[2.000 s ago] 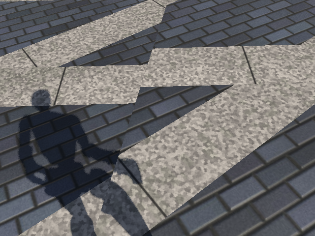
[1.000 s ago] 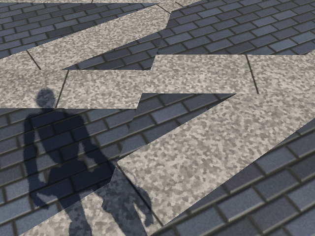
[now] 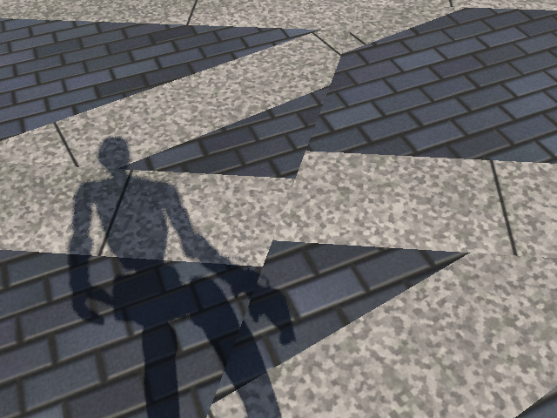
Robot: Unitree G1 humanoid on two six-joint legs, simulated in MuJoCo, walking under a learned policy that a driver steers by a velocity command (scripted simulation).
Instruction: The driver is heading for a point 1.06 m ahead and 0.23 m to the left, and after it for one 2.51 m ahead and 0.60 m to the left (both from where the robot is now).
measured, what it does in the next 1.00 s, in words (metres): walks ahead, turning left: left foot, then right foot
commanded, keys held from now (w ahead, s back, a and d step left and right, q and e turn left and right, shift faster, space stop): w+q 0.56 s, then w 0.44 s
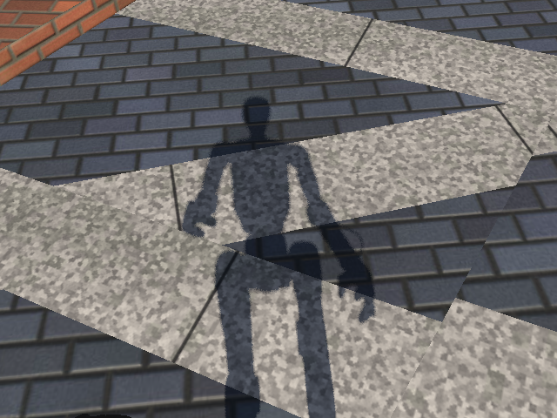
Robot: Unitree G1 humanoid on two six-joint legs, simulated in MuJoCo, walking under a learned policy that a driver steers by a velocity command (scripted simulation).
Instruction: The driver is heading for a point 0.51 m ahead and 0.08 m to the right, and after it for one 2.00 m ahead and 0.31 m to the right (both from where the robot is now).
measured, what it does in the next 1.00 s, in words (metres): goes down: left foot 0.14 m lower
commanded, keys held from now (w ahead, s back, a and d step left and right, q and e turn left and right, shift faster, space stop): w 0.52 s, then w+e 0.48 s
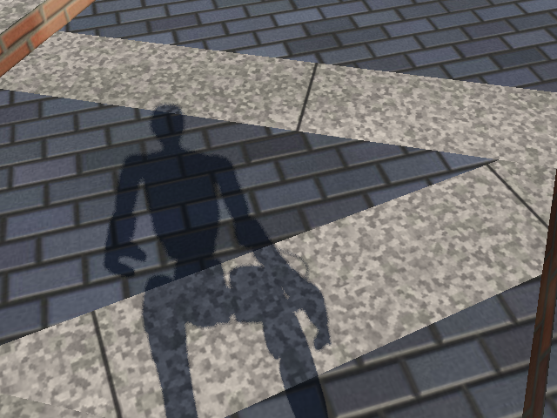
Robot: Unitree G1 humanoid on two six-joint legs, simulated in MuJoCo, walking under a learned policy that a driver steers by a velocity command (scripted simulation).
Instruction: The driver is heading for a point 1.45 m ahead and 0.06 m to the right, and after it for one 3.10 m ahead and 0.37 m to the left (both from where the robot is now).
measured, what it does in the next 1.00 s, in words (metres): walks ahead: right foot, then left foot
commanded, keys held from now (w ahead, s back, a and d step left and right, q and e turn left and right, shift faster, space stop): w+e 0.24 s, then w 0.22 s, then w+q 0.54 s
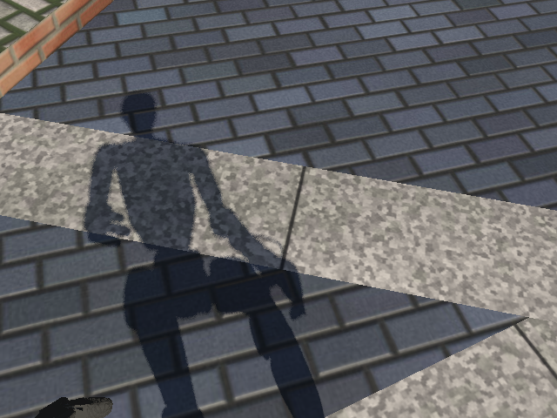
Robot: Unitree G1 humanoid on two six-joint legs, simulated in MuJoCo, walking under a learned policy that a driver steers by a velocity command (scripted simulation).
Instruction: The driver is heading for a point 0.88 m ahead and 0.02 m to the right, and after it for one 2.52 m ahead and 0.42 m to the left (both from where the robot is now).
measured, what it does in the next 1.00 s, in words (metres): walks ahead: right foot, then left foot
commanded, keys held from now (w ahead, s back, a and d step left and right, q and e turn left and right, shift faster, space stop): w+q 0.12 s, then w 0.50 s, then w+e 0.38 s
